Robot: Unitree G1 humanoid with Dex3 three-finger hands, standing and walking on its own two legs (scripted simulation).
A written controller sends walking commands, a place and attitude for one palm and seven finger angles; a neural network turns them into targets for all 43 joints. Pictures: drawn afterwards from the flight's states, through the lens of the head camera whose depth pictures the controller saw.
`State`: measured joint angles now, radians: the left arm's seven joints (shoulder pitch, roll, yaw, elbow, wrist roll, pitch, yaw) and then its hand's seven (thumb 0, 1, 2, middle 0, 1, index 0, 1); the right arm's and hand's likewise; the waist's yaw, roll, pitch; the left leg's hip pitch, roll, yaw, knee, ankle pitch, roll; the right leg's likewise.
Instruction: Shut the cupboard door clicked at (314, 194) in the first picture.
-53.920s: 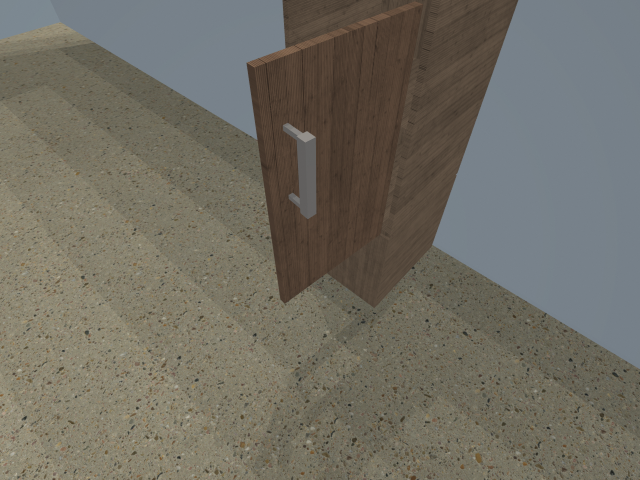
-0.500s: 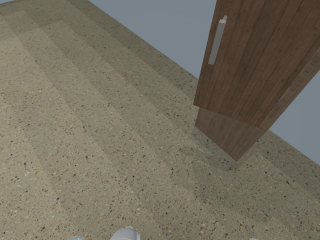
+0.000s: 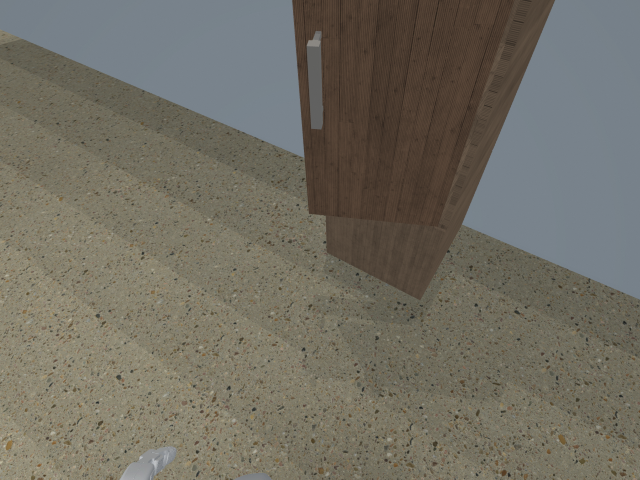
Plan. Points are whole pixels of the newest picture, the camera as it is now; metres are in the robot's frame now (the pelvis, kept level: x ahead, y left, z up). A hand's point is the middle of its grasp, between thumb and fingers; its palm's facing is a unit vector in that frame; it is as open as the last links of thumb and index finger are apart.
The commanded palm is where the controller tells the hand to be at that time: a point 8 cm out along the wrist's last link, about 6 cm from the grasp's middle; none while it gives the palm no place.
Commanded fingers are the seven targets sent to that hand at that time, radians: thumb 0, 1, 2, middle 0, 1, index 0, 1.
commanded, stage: turn to face it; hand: left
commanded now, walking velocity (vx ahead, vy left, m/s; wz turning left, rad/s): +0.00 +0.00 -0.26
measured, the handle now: (317, 82) +0.76 +0.03 +0.08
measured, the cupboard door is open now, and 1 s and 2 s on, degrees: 24 24 24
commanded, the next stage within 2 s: take the last steps up to it in 0.08 s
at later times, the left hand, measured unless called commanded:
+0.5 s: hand out of the picture +0.14 +0.20 -0.16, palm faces -0.15 -0.98 -0.14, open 7.4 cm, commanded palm none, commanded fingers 0.00 0.90 0.90 -0.20 -0.30 -0.20 -0.30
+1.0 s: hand (258, 402) +0.25 +0.12 -0.17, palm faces -0.11 -0.97 -0.19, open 7.2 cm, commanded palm none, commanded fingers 0.00 0.90 0.90 -0.20 -0.30 -0.20 -0.30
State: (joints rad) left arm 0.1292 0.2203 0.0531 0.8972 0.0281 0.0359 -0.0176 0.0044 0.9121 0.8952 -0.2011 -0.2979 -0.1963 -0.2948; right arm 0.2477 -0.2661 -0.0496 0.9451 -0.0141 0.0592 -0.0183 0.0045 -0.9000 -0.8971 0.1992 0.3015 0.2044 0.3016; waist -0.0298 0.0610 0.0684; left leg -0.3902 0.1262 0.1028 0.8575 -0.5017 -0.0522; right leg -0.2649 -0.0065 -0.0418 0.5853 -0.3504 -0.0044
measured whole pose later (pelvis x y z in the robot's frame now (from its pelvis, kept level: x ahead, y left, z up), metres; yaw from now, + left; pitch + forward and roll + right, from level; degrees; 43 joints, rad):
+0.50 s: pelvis +0.05 +0.02 +0.03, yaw -8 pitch +2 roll -3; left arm 0.20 0.23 0.08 0.99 0.04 0.05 -0.04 0.01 0.91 0.90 -0.20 -0.30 -0.20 -0.29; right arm 0.36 -0.16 -0.01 1.00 -0.03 -0.04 -0.03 0.00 -0.90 -0.90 0.20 0.30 0.21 0.30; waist -0.03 -0.03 0.02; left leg -0.16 0.08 0.14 0.37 -0.23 0.02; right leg -0.50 -0.03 -0.01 1.02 -0.29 0.02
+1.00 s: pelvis +0.20 -0.07 +0.01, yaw -8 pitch +0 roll -2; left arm 0.25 0.19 0.05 1.09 0.03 -0.03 0.01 -0.01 0.94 0.89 -0.20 -0.30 -0.20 -0.30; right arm 0.25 -0.17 -0.04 1.01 -0.02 -0.02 0.00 0.01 -0.91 -0.90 0.19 0.30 0.20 0.30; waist -0.03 0.01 0.03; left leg -0.43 0.09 0.12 0.69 -0.28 -0.02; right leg -0.10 0.00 -0.13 0.43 -0.33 -0.01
